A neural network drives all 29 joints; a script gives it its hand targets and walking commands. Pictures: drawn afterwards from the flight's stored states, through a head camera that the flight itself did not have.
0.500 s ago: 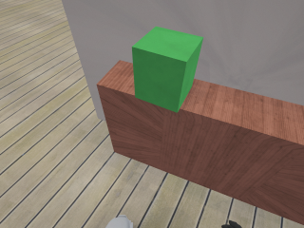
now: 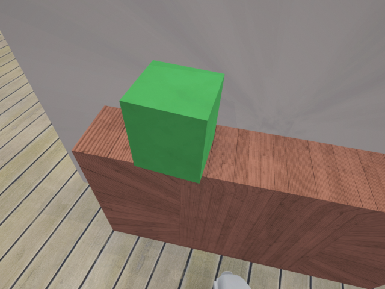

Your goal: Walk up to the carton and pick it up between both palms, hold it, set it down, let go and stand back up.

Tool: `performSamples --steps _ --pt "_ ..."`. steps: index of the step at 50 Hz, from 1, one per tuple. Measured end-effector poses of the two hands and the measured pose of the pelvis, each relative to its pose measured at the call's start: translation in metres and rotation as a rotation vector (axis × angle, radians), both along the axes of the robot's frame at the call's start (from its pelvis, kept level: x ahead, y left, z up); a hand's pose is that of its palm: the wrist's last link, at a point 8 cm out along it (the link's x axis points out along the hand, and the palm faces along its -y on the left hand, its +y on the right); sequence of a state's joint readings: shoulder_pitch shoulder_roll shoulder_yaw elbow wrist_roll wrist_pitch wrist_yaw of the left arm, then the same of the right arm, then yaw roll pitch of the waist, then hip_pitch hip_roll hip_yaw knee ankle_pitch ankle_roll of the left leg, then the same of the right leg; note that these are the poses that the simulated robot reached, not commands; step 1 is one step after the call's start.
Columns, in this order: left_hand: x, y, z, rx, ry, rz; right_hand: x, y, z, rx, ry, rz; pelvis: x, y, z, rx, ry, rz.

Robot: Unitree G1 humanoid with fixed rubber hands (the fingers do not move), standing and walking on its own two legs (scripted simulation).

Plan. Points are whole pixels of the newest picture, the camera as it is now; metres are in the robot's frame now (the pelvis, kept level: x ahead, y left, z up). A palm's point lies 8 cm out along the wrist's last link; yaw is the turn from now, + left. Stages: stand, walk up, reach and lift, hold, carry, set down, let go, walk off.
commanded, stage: walk up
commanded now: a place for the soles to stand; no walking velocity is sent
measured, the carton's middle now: (176, 122) +0.56 +0.01 +0.01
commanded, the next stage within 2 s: none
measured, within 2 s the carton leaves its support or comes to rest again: neither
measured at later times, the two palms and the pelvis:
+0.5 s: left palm out of the picture +0.13 +0.21 -0.15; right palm (297, 281) +0.17 -0.26 -0.13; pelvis +0.07 -0.03 -0.02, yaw +3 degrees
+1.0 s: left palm out of the picture +0.08 +0.23 -0.13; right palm out of the picture +0.14 -0.26 -0.14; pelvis +0.08 -0.02 +0.00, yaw +3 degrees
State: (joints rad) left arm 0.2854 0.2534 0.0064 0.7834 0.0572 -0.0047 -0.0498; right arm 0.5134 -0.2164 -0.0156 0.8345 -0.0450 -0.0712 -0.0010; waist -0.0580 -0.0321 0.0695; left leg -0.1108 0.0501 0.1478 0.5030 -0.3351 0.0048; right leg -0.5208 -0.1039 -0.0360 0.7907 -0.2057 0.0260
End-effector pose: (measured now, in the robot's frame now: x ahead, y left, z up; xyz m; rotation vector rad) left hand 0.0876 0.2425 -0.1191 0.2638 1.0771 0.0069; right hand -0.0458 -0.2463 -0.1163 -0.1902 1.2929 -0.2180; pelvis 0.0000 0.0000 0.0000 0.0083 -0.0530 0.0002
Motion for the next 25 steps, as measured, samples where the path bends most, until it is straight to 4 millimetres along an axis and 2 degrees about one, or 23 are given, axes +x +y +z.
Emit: performSamples --steps 4,7,10,14,17,21,25 --pt "0.043 -0.027 -0.003 0.02 -0.054 -0.013 0.024 -0.011 -0.028 0.058 0.022 -0.004 0.03 -0.019 -0.016 0.023 0.001 -0.001" --pt "0.059 -0.042 -0.005 0.031 -0.077 0.03 0.053 -0.019 -0.047 0.089 0.038 0.036 0.042 -0.028 -0.024 -0.005 -0.007 0.004" --pt "0.055 -0.045 -0.001 0.04 -0.056 0.093 0.092 -0.022 -0.047 0.097 0.001 0.079 0.05 -0.034 -0.02 0.002 -0.016 0.01" --pt "0.037 -0.043 0.004 0.049 0.004 0.141 0.144 -0.028 -0.031 0.079 -0.09 0.127 0.062 -0.037 -0.01 0.002 -0.014 0.018" --pt "0.028 -0.041 0.001 0.046 0.031 0.16 0.176 -0.029 -0.02 0.056 -0.149 0.141 0.068 -0.038 -0.006 0.0 -0.011 0.028" --pt "0.03 -0.035 -0.015 0.017 0.036 0.177 0.202 -0.025 -0.017 0.024 -0.201 0.162 0.071 -0.033 -0.014 -0.02 -0.021 0.041" --pt "0.038 -0.033 -0.026 -0.026 0.036 0.183 0.211 -0.014 -0.012 0.015 -0.215 0.169 0.07 -0.028 -0.016 -0.009 -0.034 0.049"
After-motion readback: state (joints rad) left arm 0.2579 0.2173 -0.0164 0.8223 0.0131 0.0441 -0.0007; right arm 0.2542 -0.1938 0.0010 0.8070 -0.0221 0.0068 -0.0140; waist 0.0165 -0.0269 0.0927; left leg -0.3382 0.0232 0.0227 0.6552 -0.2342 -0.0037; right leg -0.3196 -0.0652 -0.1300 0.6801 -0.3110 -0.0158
